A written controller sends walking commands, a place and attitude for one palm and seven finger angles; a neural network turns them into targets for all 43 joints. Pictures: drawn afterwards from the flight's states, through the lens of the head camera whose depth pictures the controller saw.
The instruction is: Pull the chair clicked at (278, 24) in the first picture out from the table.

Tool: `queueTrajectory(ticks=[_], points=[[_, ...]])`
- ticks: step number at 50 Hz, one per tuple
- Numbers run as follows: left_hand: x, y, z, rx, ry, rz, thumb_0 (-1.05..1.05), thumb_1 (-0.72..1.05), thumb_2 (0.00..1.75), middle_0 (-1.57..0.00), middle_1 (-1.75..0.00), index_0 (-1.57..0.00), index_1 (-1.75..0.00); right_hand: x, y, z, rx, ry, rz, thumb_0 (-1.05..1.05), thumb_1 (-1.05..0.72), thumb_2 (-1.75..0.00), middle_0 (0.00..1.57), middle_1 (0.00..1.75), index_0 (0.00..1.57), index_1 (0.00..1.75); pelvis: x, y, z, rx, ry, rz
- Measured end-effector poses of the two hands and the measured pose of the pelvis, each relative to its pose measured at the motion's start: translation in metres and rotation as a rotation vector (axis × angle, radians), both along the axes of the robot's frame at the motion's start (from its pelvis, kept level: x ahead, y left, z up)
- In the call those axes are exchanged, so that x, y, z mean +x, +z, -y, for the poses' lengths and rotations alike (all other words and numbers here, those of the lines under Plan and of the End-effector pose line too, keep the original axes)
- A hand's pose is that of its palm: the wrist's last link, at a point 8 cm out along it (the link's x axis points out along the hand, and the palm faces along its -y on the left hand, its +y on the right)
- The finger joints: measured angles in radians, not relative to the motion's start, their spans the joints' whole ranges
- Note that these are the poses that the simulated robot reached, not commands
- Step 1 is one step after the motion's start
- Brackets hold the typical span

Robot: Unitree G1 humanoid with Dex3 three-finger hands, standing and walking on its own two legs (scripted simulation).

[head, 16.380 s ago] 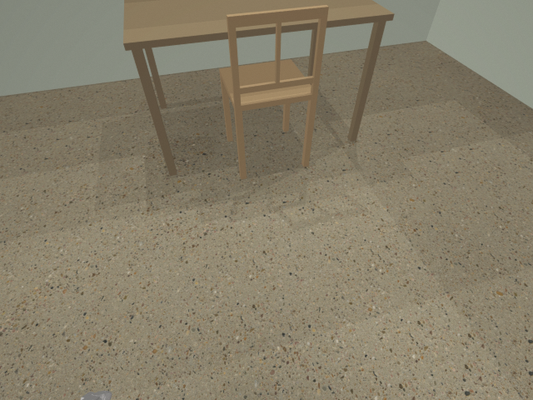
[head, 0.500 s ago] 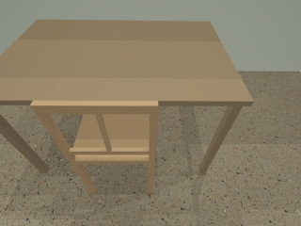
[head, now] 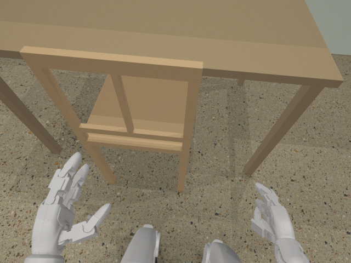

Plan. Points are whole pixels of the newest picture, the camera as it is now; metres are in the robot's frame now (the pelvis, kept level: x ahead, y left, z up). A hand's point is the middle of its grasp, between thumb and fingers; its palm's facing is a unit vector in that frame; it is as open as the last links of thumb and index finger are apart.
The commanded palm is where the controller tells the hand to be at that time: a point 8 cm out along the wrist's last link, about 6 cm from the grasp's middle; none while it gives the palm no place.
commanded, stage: raise the hand toward the chair's back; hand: left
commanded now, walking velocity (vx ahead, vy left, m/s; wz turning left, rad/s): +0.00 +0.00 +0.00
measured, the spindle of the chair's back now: (124, 106) +0.50 +0.21 +0.00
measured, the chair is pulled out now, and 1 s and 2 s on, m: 0.00 0.00 0.00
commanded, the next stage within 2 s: aim the fingers beside a spindle in 1.48 s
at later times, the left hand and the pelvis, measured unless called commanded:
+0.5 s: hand (92, 192) +0.24 +0.20 +0.05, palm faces +0.00 -1.00 -0.04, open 15.2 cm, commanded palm +0.22 +0.26 +0.06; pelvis +0.01 +0.02 +0.02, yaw -2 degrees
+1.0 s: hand (78, 174) +0.26 +0.23 +0.07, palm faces +0.01 -1.00 -0.06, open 16.9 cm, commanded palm +0.24 +0.29 +0.08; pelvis +0.02 +0.03 +0.03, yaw -1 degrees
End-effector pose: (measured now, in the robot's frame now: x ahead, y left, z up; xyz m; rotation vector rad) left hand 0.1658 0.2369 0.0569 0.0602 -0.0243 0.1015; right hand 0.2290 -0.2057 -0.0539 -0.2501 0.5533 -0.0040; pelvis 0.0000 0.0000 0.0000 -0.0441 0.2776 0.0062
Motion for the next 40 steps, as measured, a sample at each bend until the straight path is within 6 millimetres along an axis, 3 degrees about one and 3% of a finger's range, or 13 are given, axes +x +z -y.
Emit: queueTrajectory(ticks=[4, 7, 12, 16, 24, 33, 40], points=[[0.028, -0.006, 0.010, -0.018, -0.131, -0.036, 0.01, 0.28, 0.64, -0.13, -0.20, -0.13, -0.20, -0.024, -0.027, -0.006, 0.038, -0.036, -0.100, 0.02, -0.90, -0.90, 0.21, 0.30, 0.21, 0.30, -0.001, -0.003, -0.002, -0.003, -0.006, -0.017], [0.044, -0.013, 0.012, -0.044, -0.160, -0.124, 0.01, 0.21, 0.61, -0.13, -0.19, -0.13, -0.19, -0.047, -0.034, -0.001, 0.051, -0.107, -0.173, 0.02, -0.90, -0.90, 0.21, 0.30, 0.21, 0.30, 0.002, 0.001, -0.004, 0.005, -0.018, -0.017], [0.050, -0.001, 0.001, -0.041, -0.083, -0.141, 0.01, 0.10, 0.56, -0.12, -0.17, -0.12, -0.17, -0.079, -0.028, 0.016, 0.026, -0.212, -0.241, 0.02, -0.90, -0.90, 0.21, 0.30, 0.21, 0.30, 0.010, 0.013, -0.008, 0.015, -0.033, -0.010], [0.048, 0.007, -0.006, -0.018, -0.068, -0.097, 0.00, 0.01, 0.52, -0.11, -0.16, -0.11, -0.15, -0.089, -0.019, 0.030, -0.024, -0.240, -0.253, 0.02, -0.90, -0.90, 0.21, 0.30, 0.21, 0.30, 0.013, 0.017, -0.013, 0.016, -0.034, -0.012], [0.049, 0.000, -0.012, -0.021, -0.098, -0.087, 0.00, -0.18, 0.44, -0.09, -0.13, -0.09, -0.13, -0.072, -0.004, 0.039, -0.084, -0.232, -0.187, 0.02, -0.91, -0.90, 0.20, 0.30, 0.20, 0.30, 0.012, 0.016, -0.020, 0.010, -0.032, -0.012], [0.055, 0.010, -0.024, -0.013, -0.082, -0.059, -0.01, -0.38, 0.35, -0.07, -0.10, -0.07, -0.09, -0.042, 0.009, 0.010, -0.044, -0.153, -0.117, 0.02, -0.91, -0.90, 0.20, 0.30, 0.20, 0.30, 0.013, 0.020, -0.026, -0.001, -0.022, -0.003], [0.060, 0.013, -0.033, -0.007, -0.083, -0.077, -0.01, -0.47, 0.31, -0.06, -0.08, -0.06, -0.08, -0.038, 0.009, -0.007, -0.017, -0.118, -0.122, 0.02, -0.90, -0.90, 0.21, 0.30, 0.21, 0.30, 0.015, 0.024, -0.028, -0.005, -0.018, 0.002]])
